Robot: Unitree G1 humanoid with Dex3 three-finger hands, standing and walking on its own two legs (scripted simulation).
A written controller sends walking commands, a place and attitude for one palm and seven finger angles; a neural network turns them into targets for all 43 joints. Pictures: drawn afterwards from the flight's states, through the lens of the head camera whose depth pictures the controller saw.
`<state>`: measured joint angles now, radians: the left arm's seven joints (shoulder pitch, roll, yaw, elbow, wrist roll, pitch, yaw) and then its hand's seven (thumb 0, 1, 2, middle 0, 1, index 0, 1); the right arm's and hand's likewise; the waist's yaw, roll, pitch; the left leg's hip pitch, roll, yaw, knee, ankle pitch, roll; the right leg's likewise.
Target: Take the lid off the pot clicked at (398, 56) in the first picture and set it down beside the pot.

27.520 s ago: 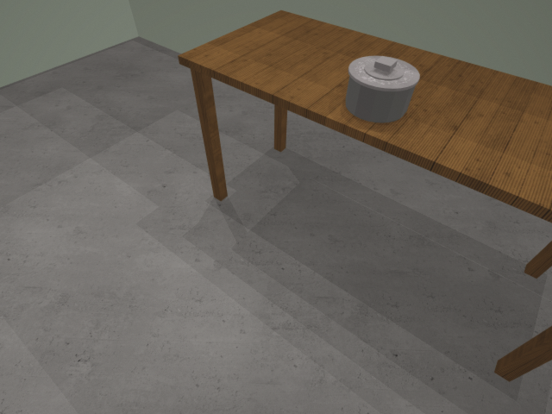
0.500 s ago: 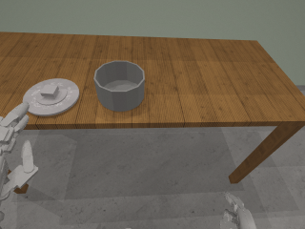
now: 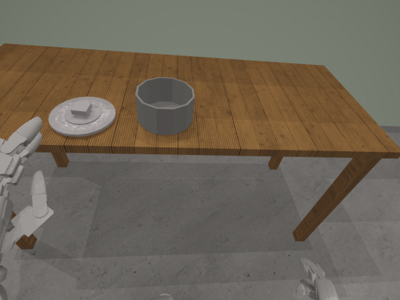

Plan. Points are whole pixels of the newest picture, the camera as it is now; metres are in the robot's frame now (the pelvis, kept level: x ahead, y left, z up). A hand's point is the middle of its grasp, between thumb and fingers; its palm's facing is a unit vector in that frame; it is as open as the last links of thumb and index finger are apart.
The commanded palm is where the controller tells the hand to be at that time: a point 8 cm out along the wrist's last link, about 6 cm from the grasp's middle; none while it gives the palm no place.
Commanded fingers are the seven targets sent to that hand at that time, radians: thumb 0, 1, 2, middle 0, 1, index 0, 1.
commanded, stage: step back with the hand held close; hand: left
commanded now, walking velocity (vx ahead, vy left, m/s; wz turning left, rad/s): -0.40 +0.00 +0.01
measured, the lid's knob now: (81, 108) +0.62 +0.39 +0.01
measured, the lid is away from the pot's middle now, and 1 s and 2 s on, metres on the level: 0.25 0.25 0.25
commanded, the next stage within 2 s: stop stepping back and stand still in 0.20 s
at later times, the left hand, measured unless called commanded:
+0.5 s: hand out of the picture +0.05 +0.34 +0.19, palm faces +0.28 -0.84 -0.47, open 7.4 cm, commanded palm +0.03 +0.39 +0.20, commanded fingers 0.00 0.90 0.90 -0.20 -0.30 -0.20 -0.30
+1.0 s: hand out of the picture +0.02 +0.46 +0.22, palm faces +0.17 -0.87 -0.47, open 7.4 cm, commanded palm -0.02 +0.50 +0.20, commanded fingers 0.00 0.90 0.90 -0.20 -0.30 -0.20 -0.30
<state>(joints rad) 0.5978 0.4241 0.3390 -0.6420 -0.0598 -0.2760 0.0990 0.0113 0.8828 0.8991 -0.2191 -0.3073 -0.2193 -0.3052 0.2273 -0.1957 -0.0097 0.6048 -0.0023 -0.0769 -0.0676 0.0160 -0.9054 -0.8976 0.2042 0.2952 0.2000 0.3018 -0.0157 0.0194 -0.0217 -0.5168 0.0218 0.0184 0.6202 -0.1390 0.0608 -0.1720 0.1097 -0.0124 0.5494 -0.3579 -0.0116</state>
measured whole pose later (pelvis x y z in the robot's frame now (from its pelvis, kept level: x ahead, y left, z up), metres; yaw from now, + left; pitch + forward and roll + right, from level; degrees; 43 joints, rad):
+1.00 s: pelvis -0.18 +0.24 +0.05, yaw -6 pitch +2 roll -9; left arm 0.73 0.53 0.44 -0.77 -0.05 -0.21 0.10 0.01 0.88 0.90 -0.22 -0.31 -0.22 -0.31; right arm 0.34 -0.10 -0.02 0.66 -0.02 -0.10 -0.04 0.02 -0.90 -0.90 0.21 0.30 0.20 0.30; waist 0.01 -0.02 -0.02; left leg -0.18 0.09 0.01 0.17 -0.14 -0.06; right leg -0.49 0.10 -0.10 0.91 -0.30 -0.03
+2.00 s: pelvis -0.06 +0.15 +0.01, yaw +0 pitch +3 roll +1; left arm 0.15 0.13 0.02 1.02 0.01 -0.02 0.07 0.00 0.93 0.90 -0.21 -0.30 -0.21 -0.30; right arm 0.23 -0.19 -0.07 1.01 -0.01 0.04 -0.03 0.02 -0.93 -0.90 0.20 0.29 0.20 0.30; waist -0.02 0.03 0.07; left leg -0.29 0.01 0.05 0.68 -0.44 -0.01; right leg -0.18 -0.01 0.01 0.53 -0.40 -0.01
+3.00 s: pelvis +0.01 +0.17 +0.02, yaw -1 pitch +0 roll +1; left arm 0.20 0.17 0.04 1.09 0.00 -0.01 0.05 0.00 0.93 0.90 -0.20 -0.30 -0.20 -0.30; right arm 0.28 -0.11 -0.04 1.11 -0.01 0.01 -0.04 0.01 -0.93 -0.90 0.20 0.29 0.20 0.30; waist -0.03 -0.02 0.05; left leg -0.17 0.00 0.07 0.47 -0.30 0.01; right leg -0.07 0.01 0.03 0.44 -0.36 -0.01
